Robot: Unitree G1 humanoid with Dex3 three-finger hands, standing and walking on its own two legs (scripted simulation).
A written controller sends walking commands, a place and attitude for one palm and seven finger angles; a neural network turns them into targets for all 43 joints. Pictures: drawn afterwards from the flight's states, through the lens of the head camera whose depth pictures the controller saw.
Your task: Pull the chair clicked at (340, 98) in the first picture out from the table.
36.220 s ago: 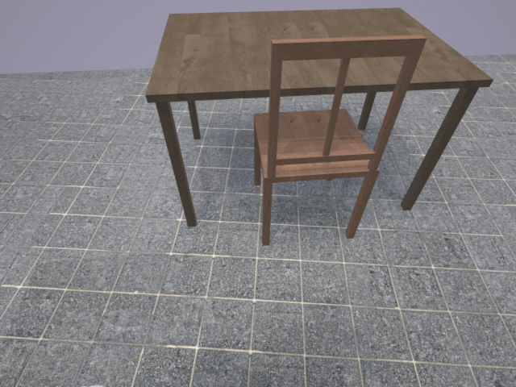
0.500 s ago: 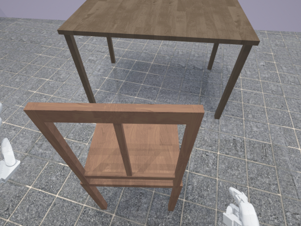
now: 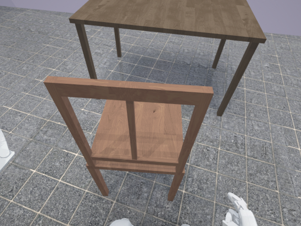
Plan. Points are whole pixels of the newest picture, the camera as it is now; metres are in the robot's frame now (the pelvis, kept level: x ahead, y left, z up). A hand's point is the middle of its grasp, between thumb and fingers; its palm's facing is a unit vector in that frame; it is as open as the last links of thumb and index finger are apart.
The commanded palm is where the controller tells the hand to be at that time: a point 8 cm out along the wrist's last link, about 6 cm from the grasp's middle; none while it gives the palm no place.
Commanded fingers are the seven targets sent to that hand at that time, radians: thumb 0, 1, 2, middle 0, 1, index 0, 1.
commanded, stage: step back with the hand held close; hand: left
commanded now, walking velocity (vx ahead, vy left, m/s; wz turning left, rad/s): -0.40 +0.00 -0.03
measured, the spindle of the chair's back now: (132, 134) +0.40 +0.09 -0.05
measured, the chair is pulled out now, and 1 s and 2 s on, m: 0.65 0.65 0.65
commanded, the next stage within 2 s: stop stepping back and stand still in 0.68 s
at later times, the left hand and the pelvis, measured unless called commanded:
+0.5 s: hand out of the picture +0.16 +0.27 +0.19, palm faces +0.50 -0.76 -0.41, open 7.5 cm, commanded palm +0.09 +0.30 +0.20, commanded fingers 0.00 0.90 0.90 -0.20 -0.30 -0.20 -0.30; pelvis -0.03 +0.00 +0.00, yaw +2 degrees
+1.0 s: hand (17, 208) +0.11 +0.21 +0.19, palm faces +0.23 -0.76 -0.61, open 7.4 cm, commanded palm +0.06 +0.26 +0.20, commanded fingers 0.00 0.90 0.90 -0.20 -0.30 -0.20 -0.30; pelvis -0.11 -0.03 +0.02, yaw -5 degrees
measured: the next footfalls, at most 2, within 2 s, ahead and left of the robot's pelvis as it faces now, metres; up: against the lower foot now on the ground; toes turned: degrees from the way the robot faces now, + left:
left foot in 0.52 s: -0.05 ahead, +0.10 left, +0.00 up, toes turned -2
right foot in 0.88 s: -0.09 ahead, -0.16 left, +0.00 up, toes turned -7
